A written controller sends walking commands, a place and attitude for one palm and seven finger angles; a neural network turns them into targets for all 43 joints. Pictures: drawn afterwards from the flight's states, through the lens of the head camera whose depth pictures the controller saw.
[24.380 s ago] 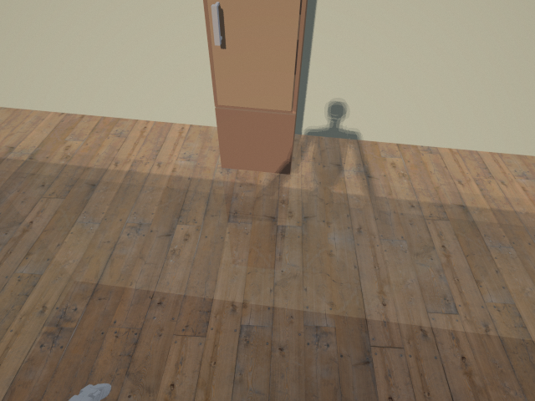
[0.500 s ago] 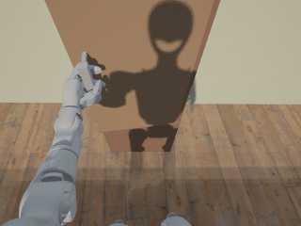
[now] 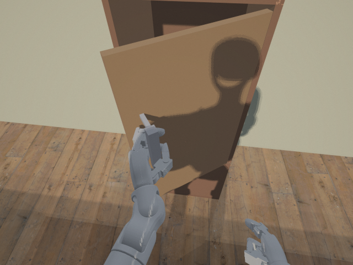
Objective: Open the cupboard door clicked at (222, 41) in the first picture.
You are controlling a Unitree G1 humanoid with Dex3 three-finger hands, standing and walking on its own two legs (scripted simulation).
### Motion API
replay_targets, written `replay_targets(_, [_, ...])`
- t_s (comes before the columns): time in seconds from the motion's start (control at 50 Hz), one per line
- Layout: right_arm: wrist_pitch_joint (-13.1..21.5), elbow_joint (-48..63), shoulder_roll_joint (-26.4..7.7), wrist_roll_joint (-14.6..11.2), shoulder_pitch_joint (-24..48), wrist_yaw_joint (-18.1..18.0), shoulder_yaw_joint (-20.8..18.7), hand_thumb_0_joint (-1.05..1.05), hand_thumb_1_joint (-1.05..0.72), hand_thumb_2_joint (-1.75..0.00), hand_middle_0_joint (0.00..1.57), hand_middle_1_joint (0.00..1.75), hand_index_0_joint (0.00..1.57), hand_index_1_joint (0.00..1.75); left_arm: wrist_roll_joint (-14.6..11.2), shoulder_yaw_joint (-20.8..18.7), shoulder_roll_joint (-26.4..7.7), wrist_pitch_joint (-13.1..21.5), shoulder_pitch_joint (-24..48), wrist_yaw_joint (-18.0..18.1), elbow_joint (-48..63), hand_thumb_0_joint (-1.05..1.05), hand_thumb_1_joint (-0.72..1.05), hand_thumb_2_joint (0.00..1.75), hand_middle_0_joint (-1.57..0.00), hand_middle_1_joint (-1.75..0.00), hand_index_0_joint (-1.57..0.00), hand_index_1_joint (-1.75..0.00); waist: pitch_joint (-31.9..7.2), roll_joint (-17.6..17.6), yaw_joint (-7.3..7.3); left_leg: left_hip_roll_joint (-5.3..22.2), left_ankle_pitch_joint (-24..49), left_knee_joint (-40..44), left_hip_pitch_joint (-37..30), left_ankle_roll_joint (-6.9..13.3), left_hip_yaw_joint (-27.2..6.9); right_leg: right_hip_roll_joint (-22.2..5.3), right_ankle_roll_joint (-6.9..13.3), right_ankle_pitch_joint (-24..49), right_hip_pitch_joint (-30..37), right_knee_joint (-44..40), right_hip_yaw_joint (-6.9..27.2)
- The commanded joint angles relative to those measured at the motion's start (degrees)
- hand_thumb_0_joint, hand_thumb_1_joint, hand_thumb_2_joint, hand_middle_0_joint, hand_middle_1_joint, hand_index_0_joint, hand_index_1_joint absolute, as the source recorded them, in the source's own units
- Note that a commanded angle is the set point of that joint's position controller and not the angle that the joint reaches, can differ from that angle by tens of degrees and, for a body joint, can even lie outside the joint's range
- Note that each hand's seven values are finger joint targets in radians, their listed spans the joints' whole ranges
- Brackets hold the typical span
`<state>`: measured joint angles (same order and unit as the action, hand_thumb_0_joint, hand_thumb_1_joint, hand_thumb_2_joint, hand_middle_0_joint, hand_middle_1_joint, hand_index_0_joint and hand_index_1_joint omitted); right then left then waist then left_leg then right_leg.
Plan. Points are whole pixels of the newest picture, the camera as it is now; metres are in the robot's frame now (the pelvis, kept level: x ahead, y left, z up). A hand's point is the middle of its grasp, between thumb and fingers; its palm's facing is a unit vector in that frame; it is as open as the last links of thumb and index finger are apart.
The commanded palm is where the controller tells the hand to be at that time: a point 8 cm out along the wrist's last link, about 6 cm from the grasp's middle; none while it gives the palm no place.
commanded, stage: pull the door open along its arc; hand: left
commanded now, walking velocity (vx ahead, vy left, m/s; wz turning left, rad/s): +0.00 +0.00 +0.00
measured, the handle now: (150, 143) +0.37 +0.08 +0.08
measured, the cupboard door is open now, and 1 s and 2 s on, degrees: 36 44 50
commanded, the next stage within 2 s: open thumb and fingers to let go in 0.26 s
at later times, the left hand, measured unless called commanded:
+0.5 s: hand (178, 175) +0.29 +0.01 +0.08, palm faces +0.24 -0.97 -0.05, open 6.5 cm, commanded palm +0.24 +0.05 +0.08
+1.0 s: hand (172, 175) +0.29 +0.02 +0.08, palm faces +0.22 -0.97 -0.03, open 14.0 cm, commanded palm +0.24 +0.04 +0.08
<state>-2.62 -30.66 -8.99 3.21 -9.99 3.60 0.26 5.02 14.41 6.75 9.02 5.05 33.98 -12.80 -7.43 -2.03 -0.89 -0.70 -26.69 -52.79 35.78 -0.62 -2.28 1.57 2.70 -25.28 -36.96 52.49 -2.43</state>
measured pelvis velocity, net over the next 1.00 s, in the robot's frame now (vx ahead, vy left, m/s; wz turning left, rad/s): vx -0.01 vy -0.01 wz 0.03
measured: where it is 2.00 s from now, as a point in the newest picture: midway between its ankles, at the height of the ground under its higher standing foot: outside the picture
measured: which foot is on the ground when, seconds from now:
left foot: down 0.00-1.00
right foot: down 0.00-1.00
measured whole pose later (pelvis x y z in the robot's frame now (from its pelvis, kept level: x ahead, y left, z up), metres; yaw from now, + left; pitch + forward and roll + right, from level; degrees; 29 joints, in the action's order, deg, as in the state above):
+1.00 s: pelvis -0.01 -0.01 +0.00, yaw +2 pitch +8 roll +1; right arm 0.6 -31.2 -10.4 2.2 -11.0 2.0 -0.1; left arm 4.4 19.3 4.6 8.5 -1.3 32.2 -7.0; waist -6.4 -2.4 -1.1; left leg -1.2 -25.2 -51.9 34.2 -1.6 -3.9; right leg 1.1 3.6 -24.8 -35.2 52.3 -4.0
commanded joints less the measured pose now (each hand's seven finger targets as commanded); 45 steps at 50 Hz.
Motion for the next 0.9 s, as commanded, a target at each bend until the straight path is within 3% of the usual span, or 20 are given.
replay_targets(0.0, [2.5,8.9,-6.0,-0.4,4.1,-1.4,-1.9,0.00,-0.90,-0.90,0.20,0.30,0.20,0.30,1.0,5.2,9.8,3.2,8.1,-0.5,18.3,0.00,0.90,0.90,-0.40,-1.35,-0.40,-1.35,-14.0,6.3,-0.83,-0.5,14.8,6.6,-7.3,1.5,1.8,-1.7,-0.9,18.4,12.6,-10.7,0.8])
replay_targets(0.04, [2.8,9.5,-5.4,-0.5,4.7,-1.1,-1.5,0.00,-0.90,-0.90,0.20,0.30,0.20,0.30,0.5,6.0,10.4,2.6,2.3,-1.1,20.6,0.00,0.90,0.90,-0.40,-1.35,-0.40,-1.35,-14.0,4.8,-0.16,-0.7,15.5,6.6,-7.9,1.4,1.9,-2.2,-1.2,21.6,14.2,-10.8,1.0])
replay_targets(0.12, [3.2,10.7,-4.2,-1.2,5.4,-0.2,-0.9,0.00,-0.90,-0.90,0.20,0.30,0.20,0.30,-0.6,9.0,12.5,0.8,-11.4,-2.8,28.2,0.00,0.90,0.90,-0.40,-1.35,-0.40,-1.35,-14.0,5.7,0.56,-0.7,17.3,7.1,-8.6,1.0,1.9,-2.9,-1.6,27.7,18.0,-11.5,1.2])
replay_targets(0.18, [3.0,11.8,-3.6,-1.6,6.5,0.4,-0.4,0.00,-0.90,-0.90,0.20,0.30,0.20,0.30,-2.2,9.1,12.2,-1.4,-20.1,-3.5,33.7,0.00,0.90,0.90,-0.40,-1.35,-0.40,-1.35,-11.3,6.4,1.38,-1.1,15.7,7.1,-8.5,0.5,2.1,-3.6,-1.9,27.8,19.3,-13.7,2.0])
replay_targets(0.2, [2.8,11.7,-3.8,-1.7,7.0,0.3,-0.1,0.00,-0.90,-0.90,0.20,0.30,0.20,0.30,-2.2,8.6,11.5,-2.1,-19.5,-3.3,33.9,0.00,0.90,0.90,-0.40,-1.35,-0.40,-1.35,-10.7,6.0,1.57,-1.3,15.1,7.2,-8.1,0.4,2.0,-3.8,-1.9,26.9,19.4,-14.3,2.6])
replay_targets(0.28, [2.9,11.1,-4.2,-1.1,7.1,-0.8,0.1,0.00,-0.90,-0.90,0.20,0.30,0.20,0.30,-1.5,5.7,7.7,-2.2,-13.0,-3.2,30.4,0.00,0.90,0.90,-0.40,-1.35,-0.40,-1.35,-5.4,7.4,-0.11,-1.9,10.5,6.3,-6.8,0.5,1.4,-5.0,-3.0,20.1,15.3,-17.6,6.3])
replay_targets(0.32, [3.2,10.5,-4.5,-0.9,7.1,-1.3,-0.2,0.00,-0.90,-0.90,0.20,0.30,0.20,0.30,-1.0,3.7,5.8,-1.4,-7.7,-2.4,29.0,0.00,0.90,0.90,-0.40,-1.35,-0.40,-1.35,-5.6,6.5,-0.11,-2.1,10.0,5.8,-6.4,0.6,1.2,-5.4,-3.0,18.1,14.4,-17.9,7.6])
replay_targets(0.34, [3.4,9.5,-4.7,-0.7,6.7,-1.7,0.0,0.00,-0.90,-0.90,0.20,0.30,0.20,0.30,-1.0,1.8,4.2,-0.7,-2.2,-1.7,26.7,0.00,0.90,0.90,-0.40,-1.35,-0.40,-1.35,-5.3,8.1,-0.90,-2.2,9.7,5.5,-5.4,0.7,0.7,-5.5,-3.3,17.8,13.3,-17.3,7.6])
replay_targets(0.4, [4.3,9.2,-4.5,-0.4,6.6,-1.9,-0.3,0.00,-0.90,-0.90,0.20,0.30,0.20,0.30,-0.9,1.8,6.1,0.5,-4.4,-1.4,23.7,0.00,0.69,0.81,-0.38,-1.33,-0.38,-1.33,-7.8,8.2,0.33,-2.2,9.9,5.3,-4.7,0.6,0.6,-5.6,-3.5,18.6,14.0,-16.4,7.8])
replay_targets(0.46, [4.9,8.7,-4.5,-0.4,6.0,-1.9,-0.8,0.00,-0.90,-0.90,0.20,0.30,0.20,0.30,-1.2,3.0,8.6,1.4,-3.3,-0.8,23.2,0.00,0.48,0.72,-0.37,-1.30,-0.37,-1.30,-10.9,9.7,0.24,-2.2,10.5,5.1,-4.3,0.4,0.6,-6.0,-3.9,21.6,15.6,-15.4,7.9])
replay_targets(0.5, [5.0,8.8,-4.9,-0.4,5.2,-2.1,-1.3,0.00,-0.90,-0.90,0.20,0.30,0.20,0.30,-0.8,2.7,7.3,2.2,-4.4,-1.5,24.2,0.00,0.34,0.66,-0.36,-1.29,-0.36,-1.29,-12.8,10.5,0.30,-2.1,11.8,5.1,-3.9,0.5,0.5,-6.0,-3.9,25.0,17.3,-14.6,7.8])
replay_targets(0.56, [5.0,8.5,-5.3,-0.5,4.1,-2.2,-1.5,0.00,-0.90,-0.90,0.20,0.30,0.20,0.30,-0.1,4.4,7.7,3.1,-2.8,-2.5,24.3,0.00,0.13,0.57,-0.35,-1.27,-0.35,-1.27,-12.8,10.0,-0.83,-1.9,12.2,4.8,-4.0,0.8,0.6,-6.1,-4.0,26.1,16.4,-13.9,7.4])
replay_targets(0.58, [5.1,8.4,-5.4,-0.5,4.0,-2.2,-1.7,0.00,-0.90,-0.90,0.20,0.30,0.20,0.30,0.3,5.2,7.8,3.5,-1.9,-2.7,25.0,0.00,0.06,0.54,-0.34,-1.26,-0.34,-1.26,-12.8,8.4,-1.13,-1.8,12.3,4.6,-4.5,0.9,0.7,-6.0,-3.9,25.6,15.7,-13.8,7.3])
replay_targets(0.62, [5.4,8.6,-5.6,-0.6,3.6,-2.2,-1.7,0.00,-0.90,-0.90,0.20,0.30,0.20,0.30,0.6,6.5,8.5,3.9,-2.7,-3.2,24.0,0.00,-0.08,0.48,-0.33,-1.24,-0.33,-1.24,-11.8,8.9,-1.38,-1.7,12.2,4.6,-4.3,1.1,0.4,-5.9,-3.8,25.0,14.7,-13.4,6.6])
replay_targets(0.74, [5.9,9.0,-5.9,-1.1,4.1,-2.4,-1.5,0.00,-0.90,-0.90,0.20,0.30,0.20,0.30,0.1,7.3,8.5,4.3,-0.6,-3.7,22.8,0.00,-0.50,0.30,-0.30,-1.20,-0.30,-1.20,-9.8,9.1,-1.67,-1.9,9.6,4.8,-4.4,1.4,0.4,-5.5,-3.2,16.4,12.0,-14.7,6.1])
replay_targets(0.82, [6.2,8.8,-5.8,-1.2,5.1,-2.5,-1.4,0.00,-0.90,-0.90,0.20,0.30,0.20,0.30,0.2,7.2,9.1,4.1,3.7,-2.4,20.5,0.00,-0.50,0.30,-0.28,-1.10,-0.28,-1.10,-8.1,7.5,-1.63,-1.8,7.9,5.1,-5.2,1.5,0.5,-4.6,-2.3,8.8,8.9,-15.1,4.9])
replay_targets(0.88, [6.5,8.8,-5.7,-0.9,4.8,-2.1,-1.5,0.00,-0.90,-0.90,0.20,0.30,0.20,0.30,0.5,7.8,10.9,3.9,4.7,-1.5,19.3,0.00,-0.50,0.30,-0.26,-0.95,-0.26,-0.95,-10.2,7.1,-1.12,-1.6,9.4,5.4,-6.0,1.6,0.5,-3.5,-1.7,9.7,8.5,-12.9,2.6])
